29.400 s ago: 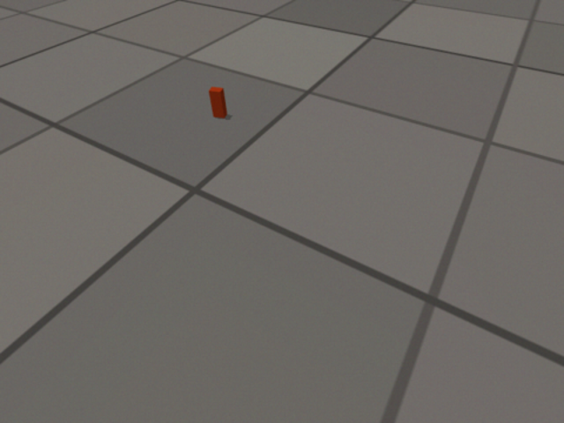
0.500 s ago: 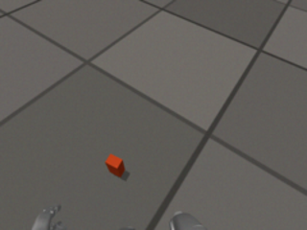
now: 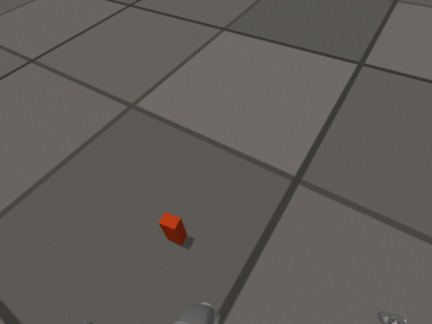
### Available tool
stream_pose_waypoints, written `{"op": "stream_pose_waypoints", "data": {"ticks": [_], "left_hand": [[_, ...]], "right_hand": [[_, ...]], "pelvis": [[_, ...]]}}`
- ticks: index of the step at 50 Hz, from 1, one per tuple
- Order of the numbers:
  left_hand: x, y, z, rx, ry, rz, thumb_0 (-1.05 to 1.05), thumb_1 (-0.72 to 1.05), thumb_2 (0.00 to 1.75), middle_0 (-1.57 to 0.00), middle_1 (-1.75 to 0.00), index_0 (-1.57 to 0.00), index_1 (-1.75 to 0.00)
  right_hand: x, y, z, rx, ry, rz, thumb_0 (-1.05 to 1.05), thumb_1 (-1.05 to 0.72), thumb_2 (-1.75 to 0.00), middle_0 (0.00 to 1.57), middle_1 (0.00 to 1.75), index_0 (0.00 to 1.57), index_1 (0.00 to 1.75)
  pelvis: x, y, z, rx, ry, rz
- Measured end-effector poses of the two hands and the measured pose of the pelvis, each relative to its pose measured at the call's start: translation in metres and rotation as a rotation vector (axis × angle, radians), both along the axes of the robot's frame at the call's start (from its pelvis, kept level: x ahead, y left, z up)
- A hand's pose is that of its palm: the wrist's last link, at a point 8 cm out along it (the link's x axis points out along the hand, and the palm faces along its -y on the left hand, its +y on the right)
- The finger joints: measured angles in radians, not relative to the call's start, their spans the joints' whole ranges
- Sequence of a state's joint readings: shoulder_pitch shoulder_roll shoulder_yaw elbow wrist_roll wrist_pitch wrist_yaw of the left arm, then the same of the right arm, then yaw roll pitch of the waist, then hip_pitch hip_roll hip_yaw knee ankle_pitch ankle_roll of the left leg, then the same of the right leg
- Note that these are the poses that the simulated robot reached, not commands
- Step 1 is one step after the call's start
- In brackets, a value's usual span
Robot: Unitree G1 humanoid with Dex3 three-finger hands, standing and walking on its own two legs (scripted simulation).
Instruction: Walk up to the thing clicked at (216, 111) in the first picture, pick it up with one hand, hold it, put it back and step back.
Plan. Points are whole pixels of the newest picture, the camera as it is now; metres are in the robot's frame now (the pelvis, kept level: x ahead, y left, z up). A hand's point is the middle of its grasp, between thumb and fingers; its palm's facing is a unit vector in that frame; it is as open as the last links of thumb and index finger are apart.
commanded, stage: step back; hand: left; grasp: from the side
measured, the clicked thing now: (173, 229) +0.58 +0.28 -0.67
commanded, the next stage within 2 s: none
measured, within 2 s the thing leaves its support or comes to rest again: neither
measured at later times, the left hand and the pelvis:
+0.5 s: hand out of the picture -0.06 +0.28 -0.15, palm faces +0.05 -0.92 -0.38, open 7.4 cm; pelvis -0.15 +0.00 +0.00, yaw +3 degrees
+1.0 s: hand out of the picture -0.22 +0.26 -0.15, palm faces +0.08 -0.92 -0.39, open 7.4 cm; pelvis -0.33 -0.03 -0.01, yaw +5 degrees
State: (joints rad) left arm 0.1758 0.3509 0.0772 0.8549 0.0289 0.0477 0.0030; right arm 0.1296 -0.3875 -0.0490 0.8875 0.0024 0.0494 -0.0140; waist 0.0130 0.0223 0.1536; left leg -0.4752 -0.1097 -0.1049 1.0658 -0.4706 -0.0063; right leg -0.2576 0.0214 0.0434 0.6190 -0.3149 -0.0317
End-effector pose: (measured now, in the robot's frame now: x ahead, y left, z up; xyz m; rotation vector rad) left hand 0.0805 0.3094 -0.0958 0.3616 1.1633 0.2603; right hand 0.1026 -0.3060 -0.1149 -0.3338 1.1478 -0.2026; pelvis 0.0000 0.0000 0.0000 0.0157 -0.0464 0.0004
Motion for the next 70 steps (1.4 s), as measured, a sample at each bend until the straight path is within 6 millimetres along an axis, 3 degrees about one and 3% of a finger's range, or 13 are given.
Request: {"op": "stream_pose_waypoints", "data": {"ticks": [6, 12, 21, 26, 31, 36, 41, 45, 50, 56, 62, 67, 70], "left_hand": [[-0.014, -0.002, 0.006, 0.005, -0.073, 0.0, 0.01, 0.9, 0.9, -0.21, -0.3, -0.2, -0.3], [-0.039, 0.01, -0.012, -0.024, -0.126, -0.001, 0.0, 0.9, 0.9, -0.21, -0.3, -0.2, -0.3], [-0.111, 0.013, -0.015, -0.043, -0.055, 0.048, 0.0, 0.9, 0.9, -0.21, -0.3, -0.2, -0.3], [-0.159, 0.006, -0.017, -0.021, 0.001, 0.036, 0.0, 0.9, 0.9, -0.21, -0.3, -0.2, -0.3], [-0.208, -0.012, -0.02, 0.004, 0.034, 0.026, 0.0, 0.91, 0.9, -0.2, -0.3, -0.2, -0.3], [-0.252, -0.025, -0.008, 0.0, 0.038, 0.04, 0.01, 0.9, 0.9, -0.21, -0.3, -0.2, -0.3], [-0.269, -0.02, -0.006, 0.018, -0.02, 0.038, 0.01, 0.9, 0.9, -0.21, -0.3, -0.21, -0.3], [-0.281, -0.008, -0.017, 0.011, -0.081, 0.036, 0.0, 0.9, 0.9, -0.21, -0.3, -0.2, -0.3], [-0.311, -0.011, -0.017, -0.011, -0.063, 0.048, 0.0, 0.9, 0.9, -0.21, -0.3, -0.2, -0.3], [-0.365, -0.023, -0.016, -0.021, -0.018, 0.032, 0.0, 0.9, 0.9, -0.21, -0.3, -0.2, -0.3], [-0.431, -0.045, -0.022, 0.002, 0.047, 0.005, 0.0, 0.9, 0.9, -0.21, -0.3, -0.2, -0.3], [-0.492, -0.065, -0.009, 0.004, 0.083, 0.042, 0.0, 0.9, 0.9, -0.21, -0.3, -0.2, -0.3], [-0.514, -0.067, 0.0, 0.017, 0.079, 0.068, 0.01, 0.9, 0.9, -0.21, -0.3, -0.2, -0.3]], "right_hand": [[-0.043, -0.009, 0.004, -0.04, 0.063, 0.039, 0.01, -0.9, -0.9, 0.2, 0.3, 0.2, 0.3], [-0.08, -0.001, 0.003, -0.08, 0.085, 0.074, 0.01, -0.9, -0.9, 0.2, 0.3, 0.2, 0.3], [-0.122, 0.011, 0.024, -0.07, 0.038, 0.095, 0.01, -0.9, -0.9, 0.2, 0.3, 0.2, 0.3], [-0.132, 0.0, 0.022, -0.067, -0.038, 0.103, 0.01, -0.9, -0.9, 0.21, 0.3, 0.21, 0.3], [-0.154, -0.022, 0.005, -0.042, -0.082, 0.083, 0.01, -0.9, -0.9, 0.2, 0.3, 0.21, 0.3], [-0.194, -0.03, 0.005, -0.027, -0.048, 0.06, 0.01, -0.9, -0.9, 0.2, 0.3, 0.2, 0.3], [-0.244, -0.031, 0.003, -0.046, 0.013, 0.082, 0.01, -0.9, -0.9, 0.2, 0.3, 0.2, 0.3], [-0.284, -0.026, -0.002, -0.072, 0.059, 0.102, 0.01, -0.9, -0.9, 0.2, 0.3, 0.2, 0.3], [-0.328, -0.019, 0.011, -0.056, 0.068, 0.103, 0.01, -0.9, -0.9, 0.2, 0.3, 0.2, 0.3], [-0.357, -0.029, 0.021, -0.06, 0.001, 0.091, 0.01, -0.9, -0.9, 0.21, 0.3, 0.21, 0.3], [-0.387, -0.057, 0.007, -0.044, -0.076, 0.081, 0.01, -0.9, -0.9, 0.21, 0.3, 0.21, 0.3], [-0.433, -0.075, 0.002, -0.028, -0.034, 0.045, 0.01, -0.9, -0.9, 0.2, 0.3, 0.2, 0.3], [-0.464, -0.082, 0.0, -0.022, 0.015, 0.047, 0.01, -0.9, -0.9, 0.2, 0.3, 0.2, 0.3]], "pelvis": [[-0.031, -0.001, 0.002, 0.0, 0.016, 0.046], [-0.071, 0.008, -0.011, -0.003, 0.004, 0.091], [-0.122, 0.003, 0.003, -0.045, 0.01, 0.07], [-0.155, -0.008, -0.002, -0.044, 0.013, 0.036], [-0.193, -0.024, -0.013, -0.064, -0.005, 0.025], [-0.222, -0.029, -0.005, -0.009, -0.001, 0.028], [-0.256, -0.028, -0.006, -0.006, 0.008, 0.066], [-0.289, -0.023, -0.016, 0.005, -0.004, 0.097], [-0.325, -0.026, -0.005, -0.027, -0.012, 0.084], [-0.367, -0.037, -0.001, -0.039, 0.005, 0.043], [-0.417, -0.059, -0.014, -0.03, 0.007, -0.011], [-0.449, -0.072, -0.006, -0.003, 0.001, 0.003], [-0.461, -0.074, -0.001, 0.008, 0.008, 0.025]]}}
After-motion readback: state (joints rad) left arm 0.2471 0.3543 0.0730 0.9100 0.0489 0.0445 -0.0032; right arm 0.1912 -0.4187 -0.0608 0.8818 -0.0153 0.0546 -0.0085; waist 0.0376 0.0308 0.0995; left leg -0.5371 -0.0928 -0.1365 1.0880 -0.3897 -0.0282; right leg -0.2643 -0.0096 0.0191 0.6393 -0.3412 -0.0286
